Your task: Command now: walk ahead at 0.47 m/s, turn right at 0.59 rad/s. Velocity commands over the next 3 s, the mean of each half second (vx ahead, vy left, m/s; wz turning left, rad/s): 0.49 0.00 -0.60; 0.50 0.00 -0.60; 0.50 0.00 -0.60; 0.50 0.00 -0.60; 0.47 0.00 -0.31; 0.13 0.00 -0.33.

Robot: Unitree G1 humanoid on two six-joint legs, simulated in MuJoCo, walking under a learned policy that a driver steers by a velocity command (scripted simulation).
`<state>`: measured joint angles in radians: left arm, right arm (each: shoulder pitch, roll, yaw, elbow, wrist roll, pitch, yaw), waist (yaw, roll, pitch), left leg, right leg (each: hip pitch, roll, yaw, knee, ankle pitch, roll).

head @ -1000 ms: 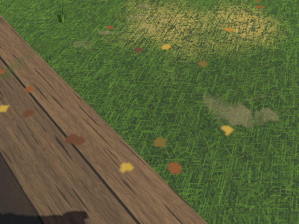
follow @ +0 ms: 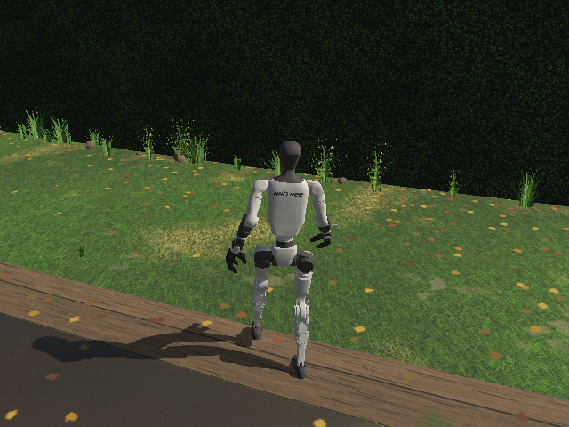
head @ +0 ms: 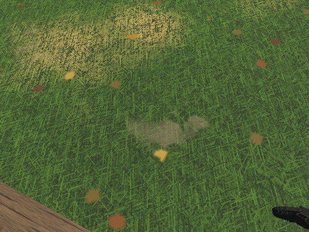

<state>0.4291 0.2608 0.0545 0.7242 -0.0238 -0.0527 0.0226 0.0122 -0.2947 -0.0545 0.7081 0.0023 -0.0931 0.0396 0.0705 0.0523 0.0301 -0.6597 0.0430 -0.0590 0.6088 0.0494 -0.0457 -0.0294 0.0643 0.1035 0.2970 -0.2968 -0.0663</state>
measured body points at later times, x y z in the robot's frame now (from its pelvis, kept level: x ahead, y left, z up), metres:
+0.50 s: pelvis +0.29 +0.01 +0.00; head +0.32 -0.01 +0.45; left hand +0.56 +0.19 -0.08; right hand +0.23 -0.28 -0.13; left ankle +0.25 +0.14 -0.74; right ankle +0.40 -0.19 -0.69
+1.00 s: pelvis +0.55 -0.14 +0.00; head +0.57 -0.17 +0.45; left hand +0.77 +0.07 -0.10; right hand +0.60 -0.47 -0.08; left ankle +0.81 -0.10 -0.69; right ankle +0.46 -0.19 -0.74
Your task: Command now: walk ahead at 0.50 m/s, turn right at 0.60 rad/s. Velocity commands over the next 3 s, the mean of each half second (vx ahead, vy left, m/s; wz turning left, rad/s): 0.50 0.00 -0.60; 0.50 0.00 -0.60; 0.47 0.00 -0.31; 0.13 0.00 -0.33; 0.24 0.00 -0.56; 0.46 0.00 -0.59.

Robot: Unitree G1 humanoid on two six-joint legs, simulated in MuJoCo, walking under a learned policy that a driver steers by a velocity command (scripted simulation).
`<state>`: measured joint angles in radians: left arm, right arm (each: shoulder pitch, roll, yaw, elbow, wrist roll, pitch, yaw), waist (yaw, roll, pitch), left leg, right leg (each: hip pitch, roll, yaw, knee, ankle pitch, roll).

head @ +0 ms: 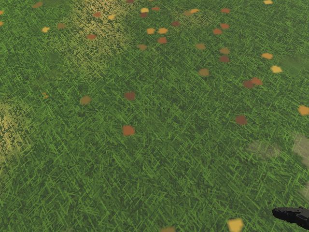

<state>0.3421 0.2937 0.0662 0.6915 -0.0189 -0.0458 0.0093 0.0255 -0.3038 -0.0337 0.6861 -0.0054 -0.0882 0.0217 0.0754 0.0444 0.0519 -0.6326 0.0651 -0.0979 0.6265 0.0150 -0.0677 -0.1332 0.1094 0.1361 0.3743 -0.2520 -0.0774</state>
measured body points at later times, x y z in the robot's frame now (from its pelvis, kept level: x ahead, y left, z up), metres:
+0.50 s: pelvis +0.27 +0.02 +0.00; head +0.31 +0.01 +0.45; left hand +0.55 +0.20 -0.08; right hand +0.21 -0.26 -0.13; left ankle +0.22 +0.15 -0.74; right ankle +0.38 -0.17 -0.69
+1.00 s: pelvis +0.53 -0.12 +0.00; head +0.55 -0.15 +0.45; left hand +0.74 +0.09 -0.10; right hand +0.58 -0.45 -0.08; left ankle +0.78 -0.08 -0.70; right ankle +0.44 -0.16 -0.74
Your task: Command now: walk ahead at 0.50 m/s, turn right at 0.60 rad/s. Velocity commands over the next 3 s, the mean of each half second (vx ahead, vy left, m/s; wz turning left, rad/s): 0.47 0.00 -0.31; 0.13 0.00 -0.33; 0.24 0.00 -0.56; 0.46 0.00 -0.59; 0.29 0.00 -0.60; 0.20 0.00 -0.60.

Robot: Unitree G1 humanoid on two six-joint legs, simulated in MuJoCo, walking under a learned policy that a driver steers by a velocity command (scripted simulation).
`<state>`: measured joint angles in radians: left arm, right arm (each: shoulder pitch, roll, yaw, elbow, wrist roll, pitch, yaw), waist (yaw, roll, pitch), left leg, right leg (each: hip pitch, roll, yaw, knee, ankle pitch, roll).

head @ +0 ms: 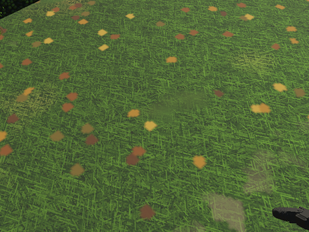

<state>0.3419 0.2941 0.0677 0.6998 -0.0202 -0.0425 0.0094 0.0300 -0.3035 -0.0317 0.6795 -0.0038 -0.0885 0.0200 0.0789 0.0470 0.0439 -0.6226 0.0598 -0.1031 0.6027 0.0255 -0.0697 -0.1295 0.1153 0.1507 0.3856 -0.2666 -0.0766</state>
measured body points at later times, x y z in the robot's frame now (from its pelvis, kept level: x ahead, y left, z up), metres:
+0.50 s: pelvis +0.27 +0.02 +0.00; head +0.30 +0.01 +0.45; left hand +0.53 +0.21 -0.08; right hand +0.21 -0.26 -0.13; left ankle +0.21 +0.15 -0.74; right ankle +0.41 -0.15 -0.71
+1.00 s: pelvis +0.38 -0.01 -0.01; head +0.41 -0.01 +0.44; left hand +0.59 +0.24 -0.12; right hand +0.45 -0.32 -0.11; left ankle +0.45 +0.10 -0.75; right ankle +0.42 -0.13 -0.74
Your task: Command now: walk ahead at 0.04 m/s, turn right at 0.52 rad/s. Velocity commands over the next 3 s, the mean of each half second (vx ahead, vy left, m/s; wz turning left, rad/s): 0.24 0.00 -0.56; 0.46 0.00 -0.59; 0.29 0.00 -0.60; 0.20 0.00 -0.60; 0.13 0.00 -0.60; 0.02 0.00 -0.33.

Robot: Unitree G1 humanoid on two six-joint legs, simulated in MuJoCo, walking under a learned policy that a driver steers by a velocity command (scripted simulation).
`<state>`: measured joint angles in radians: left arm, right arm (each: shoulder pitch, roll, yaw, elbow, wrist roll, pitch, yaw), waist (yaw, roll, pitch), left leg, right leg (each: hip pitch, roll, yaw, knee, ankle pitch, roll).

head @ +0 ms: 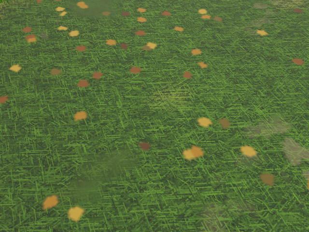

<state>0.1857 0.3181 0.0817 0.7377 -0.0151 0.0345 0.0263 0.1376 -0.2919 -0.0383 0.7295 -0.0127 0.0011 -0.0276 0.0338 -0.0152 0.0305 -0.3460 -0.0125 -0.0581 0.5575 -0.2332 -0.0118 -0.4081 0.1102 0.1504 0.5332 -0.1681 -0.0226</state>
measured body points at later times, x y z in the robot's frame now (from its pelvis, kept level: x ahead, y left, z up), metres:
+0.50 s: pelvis +0.07 -0.06 +0.00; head +0.08 -0.09 +0.45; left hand +0.30 +0.15 -0.08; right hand +0.05 -0.38 -0.12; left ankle +0.03 +0.11 -0.68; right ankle +0.03 -0.15 -0.73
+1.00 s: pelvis +0.32 -0.16 +0.00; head +0.35 -0.18 +0.44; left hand +0.51 +0.06 -0.12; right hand +0.35 -0.48 -0.08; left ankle +0.45 -0.11 -0.73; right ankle +0.11 -0.18 -0.64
